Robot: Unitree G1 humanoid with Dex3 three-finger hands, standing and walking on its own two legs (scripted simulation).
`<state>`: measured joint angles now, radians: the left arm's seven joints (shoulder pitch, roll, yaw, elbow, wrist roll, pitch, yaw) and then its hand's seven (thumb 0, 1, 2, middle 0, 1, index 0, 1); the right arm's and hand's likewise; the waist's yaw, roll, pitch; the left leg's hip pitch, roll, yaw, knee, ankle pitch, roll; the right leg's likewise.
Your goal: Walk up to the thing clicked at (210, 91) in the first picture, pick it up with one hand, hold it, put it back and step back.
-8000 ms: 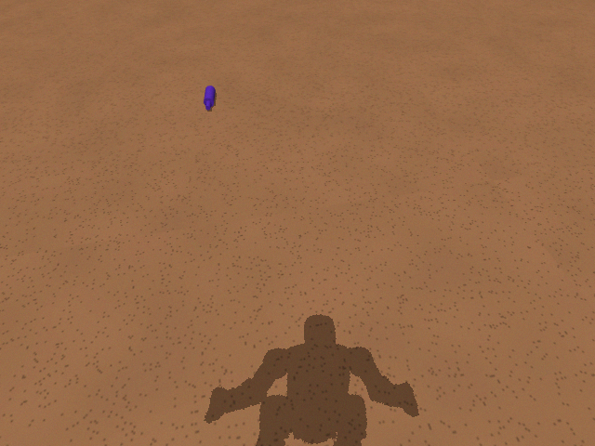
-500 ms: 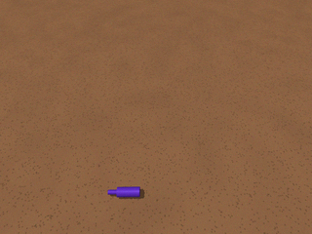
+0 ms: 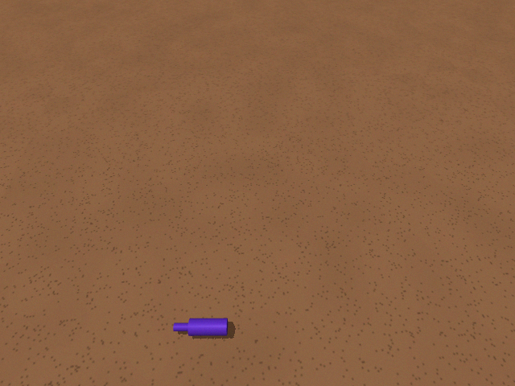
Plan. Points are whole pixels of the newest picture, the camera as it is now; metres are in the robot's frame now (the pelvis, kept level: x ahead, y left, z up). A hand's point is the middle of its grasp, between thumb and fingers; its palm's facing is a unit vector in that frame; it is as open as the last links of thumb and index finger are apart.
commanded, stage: stand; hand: left
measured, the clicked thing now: (200, 326) +0.43 +0.21 -0.75
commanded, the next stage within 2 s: none
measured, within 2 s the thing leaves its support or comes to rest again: neither
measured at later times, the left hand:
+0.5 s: hand out of the picture +0.09 +0.24 -0.16, palm faces -0.02 -0.94 -0.34, open 7.4 cm
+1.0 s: hand out of the picture +0.07 +0.23 -0.16, palm faces -0.02 -0.94 -0.34, open 7.4 cm
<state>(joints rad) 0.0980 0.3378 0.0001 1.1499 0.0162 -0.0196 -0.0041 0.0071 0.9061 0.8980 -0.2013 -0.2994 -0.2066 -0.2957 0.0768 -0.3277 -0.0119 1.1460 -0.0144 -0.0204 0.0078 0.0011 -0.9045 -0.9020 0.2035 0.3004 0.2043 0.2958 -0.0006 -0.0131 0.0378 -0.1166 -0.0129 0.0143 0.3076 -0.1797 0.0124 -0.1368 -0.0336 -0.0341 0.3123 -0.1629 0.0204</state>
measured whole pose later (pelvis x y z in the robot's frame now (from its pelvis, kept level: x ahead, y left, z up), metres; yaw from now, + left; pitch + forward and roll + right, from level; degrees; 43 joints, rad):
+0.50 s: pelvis +0.01 -0.01 +0.00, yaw +0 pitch -2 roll +0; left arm 0.08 0.34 0.01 1.14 0.02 -0.02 0.00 0.01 0.91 0.90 -0.20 -0.30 -0.21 -0.30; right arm 0.06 -0.34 -0.01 1.14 -0.01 -0.01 0.00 0.00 -0.90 -0.90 0.20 0.30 0.20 0.30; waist 0.00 0.00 0.04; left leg -0.08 0.01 0.01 0.29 -0.18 -0.01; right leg -0.09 -0.01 -0.04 0.28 -0.16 0.00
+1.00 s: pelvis +0.00 -0.02 +0.00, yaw +0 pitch -2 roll +0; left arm 0.10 0.34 0.00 1.15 0.02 -0.02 0.00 0.01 0.91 0.90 -0.20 -0.30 -0.21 -0.30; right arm 0.11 -0.34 0.00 1.15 -0.01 -0.01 0.00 0.00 -0.90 -0.90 0.20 0.30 0.20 0.30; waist 0.00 0.00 0.04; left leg -0.09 0.01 0.00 0.29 -0.17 -0.01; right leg -0.10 -0.01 -0.05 0.29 -0.16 -0.01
